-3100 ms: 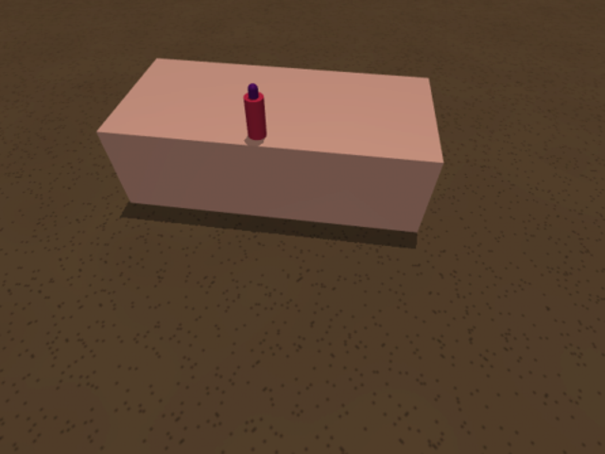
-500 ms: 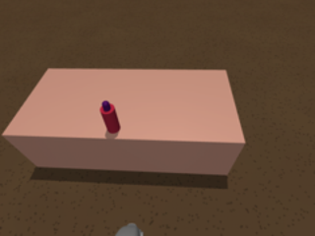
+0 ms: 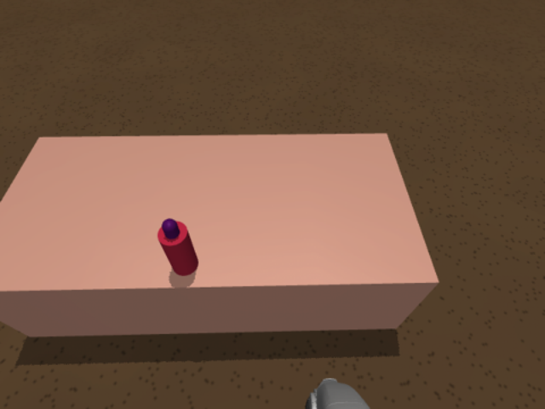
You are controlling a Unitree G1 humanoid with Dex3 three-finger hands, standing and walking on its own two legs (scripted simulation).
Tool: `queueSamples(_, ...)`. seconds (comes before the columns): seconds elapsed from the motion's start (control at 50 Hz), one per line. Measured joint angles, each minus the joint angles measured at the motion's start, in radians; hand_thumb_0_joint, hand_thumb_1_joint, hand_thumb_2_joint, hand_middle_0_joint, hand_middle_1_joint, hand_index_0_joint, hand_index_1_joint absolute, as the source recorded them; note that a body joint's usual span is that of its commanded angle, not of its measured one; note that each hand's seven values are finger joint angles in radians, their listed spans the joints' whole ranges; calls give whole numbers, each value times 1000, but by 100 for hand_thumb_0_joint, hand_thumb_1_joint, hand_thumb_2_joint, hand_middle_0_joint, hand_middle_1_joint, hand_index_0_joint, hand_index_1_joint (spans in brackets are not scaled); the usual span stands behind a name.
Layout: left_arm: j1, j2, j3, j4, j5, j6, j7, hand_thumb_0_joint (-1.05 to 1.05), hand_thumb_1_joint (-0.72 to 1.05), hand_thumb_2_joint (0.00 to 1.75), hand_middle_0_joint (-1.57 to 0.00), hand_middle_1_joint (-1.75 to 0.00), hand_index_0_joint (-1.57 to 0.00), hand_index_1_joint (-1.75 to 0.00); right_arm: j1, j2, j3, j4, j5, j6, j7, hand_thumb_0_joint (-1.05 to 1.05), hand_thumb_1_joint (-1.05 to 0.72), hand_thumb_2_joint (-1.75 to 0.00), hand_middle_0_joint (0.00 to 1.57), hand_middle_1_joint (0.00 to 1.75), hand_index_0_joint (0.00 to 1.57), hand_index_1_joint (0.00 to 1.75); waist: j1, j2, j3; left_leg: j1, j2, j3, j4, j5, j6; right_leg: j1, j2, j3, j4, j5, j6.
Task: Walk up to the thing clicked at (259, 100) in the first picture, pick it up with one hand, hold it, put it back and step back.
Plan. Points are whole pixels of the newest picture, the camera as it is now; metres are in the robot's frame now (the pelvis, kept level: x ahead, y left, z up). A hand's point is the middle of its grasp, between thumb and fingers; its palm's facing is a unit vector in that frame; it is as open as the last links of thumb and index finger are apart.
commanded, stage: walk up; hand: left
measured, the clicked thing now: (177, 245) +0.54 +0.23 -0.28
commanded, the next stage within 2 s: none
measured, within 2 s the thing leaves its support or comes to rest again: neither
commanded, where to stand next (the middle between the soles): +0.15 +0.00 m, yaw -1 degrees
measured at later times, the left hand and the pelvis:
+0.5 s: hand out of the picture +0.16 +0.28 -0.16, palm faces +0.00 -0.94 -0.33, open 7.4 cm; pelvis +0.06 +0.02 -0.02, yaw +0 degrees
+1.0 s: hand out of the picture +0.11 +0.27 -0.15, palm faces -0.02 -0.93 -0.36, open 7.4 cm; pelvis +0.06 +0.01 +0.00, yaw -1 degrees
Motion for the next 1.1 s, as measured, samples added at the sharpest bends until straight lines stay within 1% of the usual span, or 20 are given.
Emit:
queueSamples(0.06, -15, -9, 1, -10, 6, -13, 7, 1, 90, 90, -20, -30, -20, -30, 7, -3, 3, 0, 6, 16, -7, 0, -90, -90, 21, 30, 20, 30, -6, 17, 5, -4, -1, 1, 83, -74, -11, 76, 29, -14, -126, 68, -13)
queueSamples(0.1, -39, -28, 4, -14, 11, -25, 17, 1, 90, 90, -20, -30, -20, -30, -9, -8, 5, 16, 15, 28, -14, 0, -90, -90, 21, 30, 20, 30, 1, 65, 24, -40, 39, -16, 215, -120, -11, 99, 65, -34, -120, 68, -18)
queueSamples(0.18, -61, -36, -8, -45, 4, -29, 22, 1, 90, 90, -20, -30, -20, -30, -47, 19, 24, 36, 9, 50, -24, 0, -90, -90, 20, 30, 20, 30, 31, 44, 27, -180, 3, -73, 509, -237, -14, 116, 48, -17, -96, 25, -29)
queueSamples(0.22, -62, -47, -16, -49, 1, -25, 25, 1, 90, 90, -20, -30, -20, -30, -61, 14, 26, 42, 11, 47, -22, 0, -90, -90, 21, 30, 20, 30, 37, 47, 21, -235, 12, -98, 548, -204, -21, 141, 44, -13, -131, 35, -25)
queueSamples(0.28, -60, -55, -26, -44, 8, -18, 25, 1, 90, 90, -21, -30, -20, -30, -79, -1, 22, 55, 10, 41, -21, 0, -90, -90, 21, 30, 20, 30, 43, 57, 9, -282, 44, -127, 493, -134, -38, 161, 47, -9, -166, 45, -18)
queueSamples(0.36, -70, -52, -23, -31, 19, 8, 22, 1, 90, 90, -21, -30, -20, -30, -94, -12, 17, 93, 8, 35, -31, 0, -90, -90, 21, 30, 20, 30, 46, 54, -3, -268, 78, -127, 308, -77, -64, 161, 50, -14, -147, 25, -7)
queueSamples(0.4, -80, -43, -19, -27, 18, 26, 19, 1, 90, 90, -21, -30, -20, -30, -99, -12, 15, 117, 6, 34, -38, 0, -90, -90, 21, 30, 20, 30, 49, 40, -4, -240, 77, -110, 222, -14, -67, 149, 47, -16, -105, -1, 2)
queueSamples(0.44, -94, -30, -14, -18, 11, 47, 17, 1, 90, 90, -21, -30, -20, -30, -104, -6, 12, 140, -1, 28, -48, 0, -90, -90, 20, 30, 20, 30, 48, 10, -4, -212, 59, -95, 163, 83, -64, 128, 32, -12, -43, -36, 15)
queueSamples(0.48, -109, -19, -6, 4, 1, 70, 20, 1, 90, 90, -20, -30, -20, -30, -113, 12, 15, 158, -11, 24, -54, 0, -90, -90, 20, 30, 20, 30, 51, -38, -4, -207, 39, -74, 169, 75, -59, 115, 18, 17, -4, -75, 13)
queueSamples(0.52, -114, -16, -3, 28, -6, 86, 20, 1, 90, 90, -20, -30, -20, -30, -120, 18, 23, 163, -16, 22, -51, 0, -90, -90, 20, 30, 20, 30, 39, -45, -14, -216, 46, -80, 172, 66, -48, 97, 45, 40, 68, -183, 1)
queueSamples(0.58, -115, -5, 5, 55, -10, 92, 14, 1, 90, 90, -20, -30, -20, -30, -139, 25, 30, 164, -22, 18, -54, 0, -90, -90, 21, 30, 20, 30, 31, -51, -16, -222, 59, -87, 146, 80, -42, 93, 65, 67, 154, -238, -10)
queueSamples(0.66, -105, 5, 9, 91, -9, 86, 11, 1, 90, 90, -20, -30, -20, -30, -172, 17, 33, 156, -23, 9, -49, 0, -90, -90, 21, 30, 20, 30, 40, -50, -16, -243, 71, -77, 134, 93, -49, 156, 46, 75, 63, -268, -4)
queueSamples(0.7, -98, 6, 8, 114, -6, 76, 15, 1, 90, 90, -20, -30, -20, -30, -192, 10, 34, 151, -21, 12, -47, 0, -90, -90, 21, 30, 20, 30, 47, -43, -14, -256, 78, -68, 151, 86, -54, 215, 38, 67, -57, -236, 0)
queueSamples(0.72, -100, -2, 8, 130, -3, 70, 20, 1, 90, 90, -20, -30, -20, -30, -205, 4, 33, 152, -17, 16, -46, 0, -90, -90, 21, 30, 20, 30, 49, -25, -6, -258, 90, -71, 166, 79, -58, 237, 46, 61, -109, -145, 20)
queueSamples(0.74, -103, -13, 5, 147, 1, 64, 24, 1, 90, 90, -20, -30, -20, -30, -217, -2, 32, 156, -11, 21, -47, 0, -90, -90, 21, 30, 20, 30, 46, 3, 4, -255, 103, -85, 175, 76, -62, 259, 60, 50, -137, -102, 40)
queueSamples(0.76, -101, -22, 1, 158, 6, 59, 27, 1, 90, 90, -20, -30, -20, -30, -223, -5, 32, 161, -3, 26, -48, 0, -90, -90, 21, 30, 20, 30, 46, 23, 6, -250, 111, -94, 175, 77, -65, 273, 68, 42, -154, -89, 52)
queueSamples(0.8, -90, -25, -9, 172, 8, 54, 24, 1, 90, 90, -20, -30, -20, -30, -231, 5, 36, 174, 6, 30, -47, 0, -90, -90, 21, 30, 20, 30, 52, 21, -9, -228, 102, -84, 140, 93, -69, 275, 57, 49, -149, -95, 61)
queueSamples(0.86, -86, -27, -19, 193, 3, 57, 18, 1, 90, 90, -20, -30, -20, -30, -239, 20, 41, 198, 5, 29, -39, 0, -90, -90, 21, 30, 20, 30, 52, 18, -32, -197, 84, -75, 95, 112, -71, 281, 39, 54, -142, -106, 58)
queueSamples(0.98, -94, -41, -26, 220, 5, 41, 13, 1, 90, 90, -20, -30, -20, -30, -252, 37, 54, 245, 4, 33, -25, 0, -90, -90, 21, 30, 20, 30, 53, 41, -66, -163, 88, -79, 41, 133, -79, 312, 44, 48, -190, -88, 51)
queueSamples(1.1, -126, -51, -27, 231, 3, 36, 16, 1, 90, 90, -20, -30, -20, -30, -254, 40, 51, 286, 1, 30, -24, 0, -90, -90, 21, 30, 20, 30, 43, 41, -69, -132, 89, -79, -14, 152, -89, 341, 45, 46, -240, -72, 48)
